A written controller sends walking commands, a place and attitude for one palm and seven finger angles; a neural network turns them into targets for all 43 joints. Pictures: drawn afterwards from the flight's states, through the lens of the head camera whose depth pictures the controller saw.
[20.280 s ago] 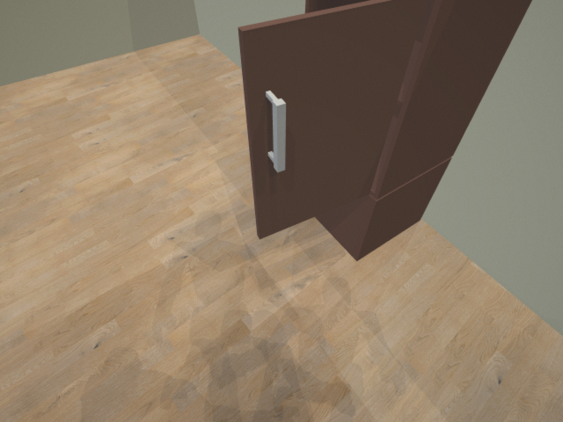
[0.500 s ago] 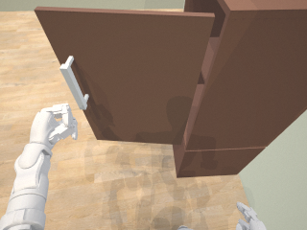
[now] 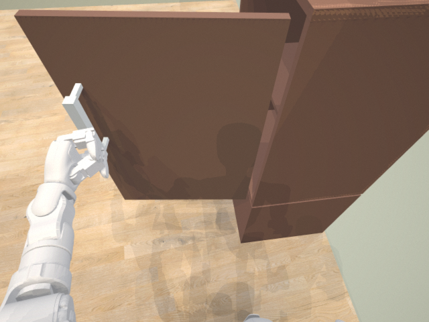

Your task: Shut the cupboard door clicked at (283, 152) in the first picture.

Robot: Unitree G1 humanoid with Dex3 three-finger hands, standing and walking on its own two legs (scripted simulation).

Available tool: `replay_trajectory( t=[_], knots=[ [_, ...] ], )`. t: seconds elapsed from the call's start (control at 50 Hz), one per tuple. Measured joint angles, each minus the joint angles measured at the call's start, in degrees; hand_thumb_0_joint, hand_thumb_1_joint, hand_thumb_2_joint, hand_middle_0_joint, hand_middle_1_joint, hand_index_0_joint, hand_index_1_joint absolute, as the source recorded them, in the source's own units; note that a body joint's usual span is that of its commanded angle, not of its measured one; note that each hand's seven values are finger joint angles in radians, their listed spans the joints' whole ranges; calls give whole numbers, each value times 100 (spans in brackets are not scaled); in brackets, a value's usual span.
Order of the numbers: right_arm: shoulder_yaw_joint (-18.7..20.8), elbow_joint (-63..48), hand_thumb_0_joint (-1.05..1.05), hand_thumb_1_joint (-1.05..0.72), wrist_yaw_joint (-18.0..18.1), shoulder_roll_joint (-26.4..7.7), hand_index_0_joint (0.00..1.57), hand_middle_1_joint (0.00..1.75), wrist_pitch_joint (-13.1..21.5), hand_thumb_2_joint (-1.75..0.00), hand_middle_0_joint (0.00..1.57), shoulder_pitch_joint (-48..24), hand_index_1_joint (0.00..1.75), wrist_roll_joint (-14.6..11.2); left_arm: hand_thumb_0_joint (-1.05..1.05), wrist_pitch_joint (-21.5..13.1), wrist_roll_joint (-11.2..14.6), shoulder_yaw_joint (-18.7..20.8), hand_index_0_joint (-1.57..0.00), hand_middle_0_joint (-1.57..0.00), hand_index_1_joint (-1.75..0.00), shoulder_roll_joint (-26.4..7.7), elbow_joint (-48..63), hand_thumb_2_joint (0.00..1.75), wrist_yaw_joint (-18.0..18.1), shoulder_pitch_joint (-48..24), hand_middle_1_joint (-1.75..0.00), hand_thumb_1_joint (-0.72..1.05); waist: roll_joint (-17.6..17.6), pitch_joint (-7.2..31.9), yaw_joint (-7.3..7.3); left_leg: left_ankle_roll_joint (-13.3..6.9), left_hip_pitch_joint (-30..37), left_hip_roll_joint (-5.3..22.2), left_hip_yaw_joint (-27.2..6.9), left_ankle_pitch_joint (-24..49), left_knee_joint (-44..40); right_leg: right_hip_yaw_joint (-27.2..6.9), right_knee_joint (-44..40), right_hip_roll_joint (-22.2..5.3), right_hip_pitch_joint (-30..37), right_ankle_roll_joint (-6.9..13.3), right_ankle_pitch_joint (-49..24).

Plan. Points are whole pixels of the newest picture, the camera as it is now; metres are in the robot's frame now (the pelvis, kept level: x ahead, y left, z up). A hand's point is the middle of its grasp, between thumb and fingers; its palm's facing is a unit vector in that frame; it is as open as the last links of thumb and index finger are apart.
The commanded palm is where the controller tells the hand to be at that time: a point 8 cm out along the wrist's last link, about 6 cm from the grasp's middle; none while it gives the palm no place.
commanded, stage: bring the fist close to the handle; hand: left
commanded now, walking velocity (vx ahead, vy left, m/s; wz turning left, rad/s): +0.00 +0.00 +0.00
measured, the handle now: (90, 125) +0.48 +0.25 +0.07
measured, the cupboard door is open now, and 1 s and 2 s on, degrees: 83 75 60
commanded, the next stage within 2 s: push the door shut along its arc in 0.18 s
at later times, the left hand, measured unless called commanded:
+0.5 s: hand (102, 157) +0.39 +0.21 +0.08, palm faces -0.01 -1.00 -0.02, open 3.1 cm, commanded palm +0.38 +0.26 +0.07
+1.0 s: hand (108, 131) +0.45 +0.21 +0.08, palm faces -0.14 -0.99 -0.01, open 3.1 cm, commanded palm +0.45 +0.25 +0.07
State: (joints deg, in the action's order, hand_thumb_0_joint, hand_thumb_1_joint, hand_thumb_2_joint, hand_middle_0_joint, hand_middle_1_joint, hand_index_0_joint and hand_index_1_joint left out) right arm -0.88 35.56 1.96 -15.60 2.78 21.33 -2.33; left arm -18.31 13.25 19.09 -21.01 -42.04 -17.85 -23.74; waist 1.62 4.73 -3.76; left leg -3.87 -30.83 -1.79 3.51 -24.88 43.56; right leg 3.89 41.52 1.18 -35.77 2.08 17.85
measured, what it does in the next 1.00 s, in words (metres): stands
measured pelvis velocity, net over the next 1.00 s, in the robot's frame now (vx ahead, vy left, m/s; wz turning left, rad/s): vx -0.02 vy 0.00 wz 0.02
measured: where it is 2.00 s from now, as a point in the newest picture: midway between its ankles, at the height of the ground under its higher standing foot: outside the picture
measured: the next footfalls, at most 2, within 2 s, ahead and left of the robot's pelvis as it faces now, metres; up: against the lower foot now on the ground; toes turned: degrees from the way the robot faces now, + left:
none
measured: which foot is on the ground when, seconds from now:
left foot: down 0.00-1.00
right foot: down 0.00-1.00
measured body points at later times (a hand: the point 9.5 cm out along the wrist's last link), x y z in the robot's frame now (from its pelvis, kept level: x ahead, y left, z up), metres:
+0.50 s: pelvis -0.02 +0.00 +0.00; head +0.04 +0.01 +0.44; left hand +0.39 +0.26 +0.08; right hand +0.09 -0.25 -0.11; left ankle -0.04 +0.07 -0.71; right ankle +0.02 -0.10 -0.71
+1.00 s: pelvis -0.02 +0.00 -0.01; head +0.08 +0.02 +0.42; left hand +0.46 +0.26 +0.08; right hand -0.01 -0.28 -0.12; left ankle -0.04 +0.07 -0.71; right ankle +0.02 -0.10 -0.71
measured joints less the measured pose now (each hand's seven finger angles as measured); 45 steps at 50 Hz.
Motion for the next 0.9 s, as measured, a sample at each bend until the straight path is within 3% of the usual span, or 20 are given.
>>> replay_trajectory(
  t=[0.18, 0.42, 0.68, 0.9],
  knots=[
    [-30, 25, 1, -90, 33, 46, 20, 30, -33, -90, 20, -155, 30, -2, 2, -83, -53, -154, -130, -130, -150, 137, 117, 90, 167, 119, -150, 90, -19, -51, 72, -27, 97, -37, -58, 24, 7, 54, -33, -41, 141, -22, -21],
    [-116, -48, 1, -90, 38, 42, 20, 30, -31, -90, 20, -425, 30, -19, 1, -106, -138, -378, -130, -130, -150, 120, -496, 90, 103, -459, -150, 90, -38, -47, 91, -44, 55, -88, -87, 44, 97, 87, 69, -102, 112, -33, -18],
    [-175, 81, 1, -90, 86, -78, 20, 30, -152, -90, 20, -177, 30, 7, 1, -270, -165, -91, -132, -130, -150, -496, -1801, 90, -503, -1601, -150, 90, -74, -86, -155, -25, -390, -53, -84, 10, 338, 100, 267, -82, -321, 5, -10],
    [-149, 240, 1, -90, 118, -204, 20, 30, -284, -90, 20, 143, 30, 25, 1, -181, -164, -20, -132, -130, -150, -1015, -2405, 90, -892, -2303, -150, 90, -82, -89, -375, -14, -859, -10, -137, -18, 554, 167, 371, -54, -728, 30, -29]
  ],
)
